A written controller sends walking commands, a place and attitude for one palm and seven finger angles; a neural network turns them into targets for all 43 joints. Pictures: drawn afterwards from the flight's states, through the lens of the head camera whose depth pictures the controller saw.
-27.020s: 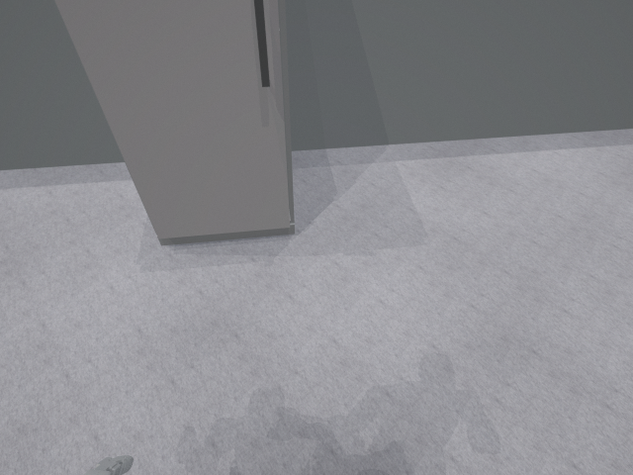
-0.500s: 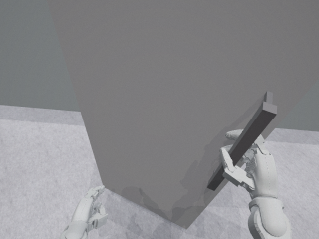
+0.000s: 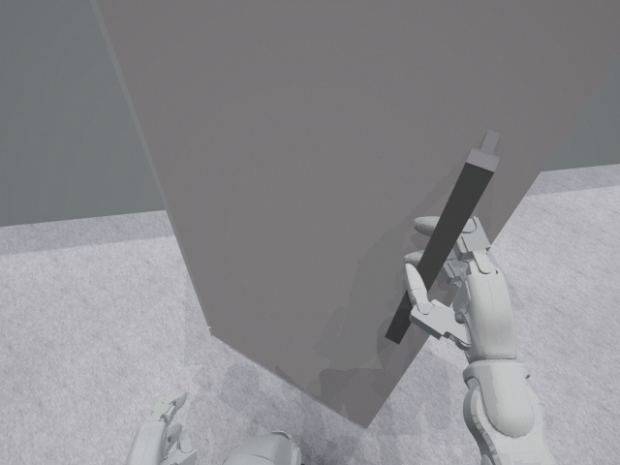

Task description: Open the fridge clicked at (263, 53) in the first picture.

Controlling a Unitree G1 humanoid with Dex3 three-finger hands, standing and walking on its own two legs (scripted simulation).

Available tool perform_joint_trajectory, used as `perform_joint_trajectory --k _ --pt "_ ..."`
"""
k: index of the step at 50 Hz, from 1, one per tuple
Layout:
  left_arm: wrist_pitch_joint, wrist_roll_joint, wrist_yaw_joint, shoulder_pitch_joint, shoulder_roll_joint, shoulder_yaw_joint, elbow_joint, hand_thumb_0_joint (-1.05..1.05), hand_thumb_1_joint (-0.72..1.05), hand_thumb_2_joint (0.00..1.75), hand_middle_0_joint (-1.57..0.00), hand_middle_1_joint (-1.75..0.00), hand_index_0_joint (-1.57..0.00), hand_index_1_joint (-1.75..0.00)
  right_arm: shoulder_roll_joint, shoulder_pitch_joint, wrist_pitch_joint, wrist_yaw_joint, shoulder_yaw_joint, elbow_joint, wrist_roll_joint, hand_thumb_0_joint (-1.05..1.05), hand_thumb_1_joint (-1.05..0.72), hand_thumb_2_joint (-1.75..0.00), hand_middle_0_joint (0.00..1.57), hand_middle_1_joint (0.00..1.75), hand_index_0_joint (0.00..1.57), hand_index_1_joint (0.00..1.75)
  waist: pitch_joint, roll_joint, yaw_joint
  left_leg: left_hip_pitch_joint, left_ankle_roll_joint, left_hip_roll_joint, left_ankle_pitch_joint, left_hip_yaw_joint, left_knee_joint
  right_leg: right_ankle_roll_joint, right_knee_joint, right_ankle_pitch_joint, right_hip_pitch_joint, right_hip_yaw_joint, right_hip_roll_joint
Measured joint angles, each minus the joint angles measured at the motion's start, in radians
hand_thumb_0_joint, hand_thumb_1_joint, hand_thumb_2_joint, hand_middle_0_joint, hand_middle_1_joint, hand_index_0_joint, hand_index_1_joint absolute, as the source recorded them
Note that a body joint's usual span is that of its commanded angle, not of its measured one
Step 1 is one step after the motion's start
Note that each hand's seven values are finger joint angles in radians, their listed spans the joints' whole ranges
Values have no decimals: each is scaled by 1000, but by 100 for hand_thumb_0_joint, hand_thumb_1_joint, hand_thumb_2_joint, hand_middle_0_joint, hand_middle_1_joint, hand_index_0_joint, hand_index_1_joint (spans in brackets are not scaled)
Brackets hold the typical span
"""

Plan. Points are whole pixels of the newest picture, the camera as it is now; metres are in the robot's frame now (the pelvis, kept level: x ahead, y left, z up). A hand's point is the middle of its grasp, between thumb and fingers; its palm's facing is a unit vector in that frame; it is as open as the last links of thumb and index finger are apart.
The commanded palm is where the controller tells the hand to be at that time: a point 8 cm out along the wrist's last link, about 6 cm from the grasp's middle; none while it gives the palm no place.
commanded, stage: walk backward, drawing the door open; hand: right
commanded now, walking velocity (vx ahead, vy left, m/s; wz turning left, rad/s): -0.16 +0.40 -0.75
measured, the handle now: (431, 259) +0.33 -0.08 +0.14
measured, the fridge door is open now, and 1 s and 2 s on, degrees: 41 69 66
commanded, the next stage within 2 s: stop walking and hold the door back in 0.64 s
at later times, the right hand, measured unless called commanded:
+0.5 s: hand (310, 396) +0.16 +0.04 +0.14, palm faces +0.30 +0.93 -0.21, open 7.4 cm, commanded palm +0.12 +0.00 +0.14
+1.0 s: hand (200, 429) +0.12 +0.12 +0.14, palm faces +0.70 +0.70 -0.15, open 6.3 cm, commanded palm +0.09 +0.07 +0.13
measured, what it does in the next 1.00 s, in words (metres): steps to the left, turning right: left foot, then right foot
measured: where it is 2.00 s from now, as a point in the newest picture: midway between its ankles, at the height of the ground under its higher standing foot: outside the picture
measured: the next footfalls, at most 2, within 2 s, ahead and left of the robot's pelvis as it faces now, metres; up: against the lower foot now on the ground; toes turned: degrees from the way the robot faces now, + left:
left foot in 0.20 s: +0.03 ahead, +0.26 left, +0.00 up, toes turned -12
right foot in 0.38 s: -0.02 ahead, +0.03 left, +0.00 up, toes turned -25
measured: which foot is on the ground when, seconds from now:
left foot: up 0.00-0.18, down 0.20-0.36, up 0.38-0.56, down 0.58-0.90, up 0.92-1.00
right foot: down 0.00-0.20, up 0.22-0.36, down 0.38-0.58, up 0.60-0.84, down 0.86-1.00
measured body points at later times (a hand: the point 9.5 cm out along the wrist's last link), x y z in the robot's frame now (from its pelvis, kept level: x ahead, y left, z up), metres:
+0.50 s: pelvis -0.06 +0.24 +0.01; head +0.01 +0.20 +0.45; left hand +0.21 +0.36 -0.08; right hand +0.14 -0.01 +0.15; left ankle +0.01 +0.35 -0.65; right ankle -0.06 +0.05 -0.72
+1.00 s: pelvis -0.03 +0.43 +0.02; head -0.01 +0.40 +0.46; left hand +0.26 +0.43 -0.07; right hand +0.08 +0.09 +0.15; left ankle +0.08 +0.48 -0.68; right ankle -0.09 +0.36 -0.72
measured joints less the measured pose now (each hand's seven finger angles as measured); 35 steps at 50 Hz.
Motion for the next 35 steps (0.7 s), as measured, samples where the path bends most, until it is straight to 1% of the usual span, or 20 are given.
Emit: perform_joint_trajectory --k 2,4,7,9,10,11,14,15,16,18,19,20,23,25,28,29,30,32,34,35 --pt "2 9 -13 -15 -14 0 12 1 91 89 -20 -30 -20 -30 -14 -41 -31 18 -9 38 6 -6 -68 -76 30 128 13 115 48 6 11 -61 -13 -4 -84 -117 296 42 21 57 -20 68 -1" --pt "-5 7 -29 -21 -5 -6 31 1 91 89 -20 -30 -20 -30 -13 -63 -37 39 0 57 14 -5 -68 -77 29 128 14 116 69 -25 -2 -45 -18 10 -99 -176 340 62 -3 97 -36 139 -32" --pt "-14 -9 -49 -22 7 -5 38 1 91 89 -20 -30 -20 -30 -17 -76 -34 54 23 45 20 -4 -66 -80 30 128 16 117 72 -58 -41 110 -21 50 -110 -204 57 86 -42 139 -78 204 -94" --pt "-18 -23 -58 -21 -3 2 35 1 91 89 -20 -30 -20 -30 -39 -77 -37 60 23 18 20 -5 -64 -82 31 128 16 116 48 -29 -67 243 -15 83 -115 -197 -180 104 -19 120 -135 231 -95" --pt "-17 -30 -61 -37 0 6 37 1 91 89 -20 -30 -20 -30 -40 -78 -46 60 13 7 18 -6 -64 -83 32 129 15 116 46 -22 -80 262 -12 86 -100 -184 -230 99 23 72 -171 242 -96" --pt "-14 -33 -59 -65 13 15 44 1 91 89 -20 -30 -20 -30 -28 -82 -52 59 7 4 16 -7 -63 -85 33 129 15 116 66 -43 -75 255 -14 71 -87 -155 -210 90 103 2 -208 253 -100" --pt "-14 -39 -31 -117 38 43 60 1 91 89 -20 -30 -20 -30 -13 -78 -50 73 7 -3 20 -6 -61 -86 33 130 17 117 104 -29 -67 253 0 94 -81 -103 -160 60 458 -192 -276 149 -29" --pt "-17 -36 -22 -125 41 45 53 1 91 89 -20 -30 -20 -30 -14 -70 -52 80 8 -8 20 -6 -61 -86 33 130 17 117 110 -13 -67 255 8 106 -80 -93 -157 55 494 -208 -263 96 -12" --pt "-20 -34 -15 -128 43 43 39 1 91 89 -20 -30 -20 -30 -16 -60 -55 86 7 -16 20 -6 -60 -87 33 130 18 117 110 2 -64 252 16 116 -80 -81 -153 53 465 -197 -234 45 0" --pt "-35 -28 -7 -126 49 35 -4 1 91 89 -20 -30 -20 -30 -22 -39 -59 87 5 -42 18 -6 -61 -86 34 130 18 116 90 19 -62 197 34 125 -92 -53 -86 45 247 -65 -134 -34 11" --pt "-49 -21 -9 -124 59 35 -30 1 91 89 -20 -30 -20 -30 -21 -33 -65 83 1 -56 17 -7 -61 -86 34 130 17 115 73 -7 -64 138 24 96 -134 -42 12 -3 130 29 -91 -16 -10" --pt "-55 -13 -12 -142 46 40 -31 1 91 89 -19 -30 -20 -30 -35 -50 -85 78 -11 -47 18 -8 -62 -86 34 131 15 113 90 5 -60 91 8 82 -181 -66 133 -18 133 34 -100 1 -13" --pt "-40 -1 -34 -172 9 24 -18 1 91 89 -19 -30 -19 -30 -67 -88 -101 76 -51 -19 22 -8 -62 -87 35 130 15 113 143 35 -65 3 -20 29 -194 -145 366 44 101 56 -96 71 -31" --pt "-35 0 -47 -167 9 14 -18 1 91 89 -19 -30 -20 -30 -65 -95 -89 75 -64 -12 26 -7 -62 -88 34 128 15 115 156 7 -72 9 -20 26 -143 -158 300 68 36 102 -95 134 -64" --pt "-26 -13 -54 -121 10 9 -28 1 91 89 -20 -30 -20 -30 -60 -93 -58 76 -71 -12 48 -7 -62 -90 33 127 15 117 130 -30 -85 148 -6 49 -120 -161 -37 90 -6 112 -132 183 -119" --pt "-20 -21 -53 -102 2 6 -31 1 91 89 -20 -30 -20 -30 -71 -90 -42 77 -77 -23 56 -7 -62 -91 33 127 15 117 106 -7 -91 207 5 76 -119 -170 -165 88 25 50 -165 182 -110" --pt "-16 -27 -50 -103 2 3 -24 1 91 89 -20 -30 -20 -30 -70 -90 -36 76 -90 -31 59 -8 -61 -91 34 128 15 117 101 -2 -99 210 4 82 -58 -159 -200 84 103 -35 -203 182 -111" --pt "-5 -28 -38 -125 16 8 6 1 91 89 -20 -30 -20 -30 -52 -81 -21 68 -103 -43 61 -8 -60 -92 36 129 16 118 120 -18 -88 198 9 79 -48 -114 -147 72 385 -186 -274 174 -78" --pt "2 -25 -23 -134 18 18 27 1 91 89 -20 -30 -20 -30 -45 -56 -20 67 -111 -51 62 -8 -59 -92 36 129 17 121 133 -4 -89 207 26 93 -53 -94 -143 66 621 -241 -293 106 -30" --pt "4 -23 -18 -134 19 21 28 1 91 89 -20 -30 -20 -30 -45 -43 -25 67 -112 -53 63 -7 -59 -91 36 129 18 123 138 4 -86 217 36 100 -47 -81 -159 67 666 -252 -281 62 -14"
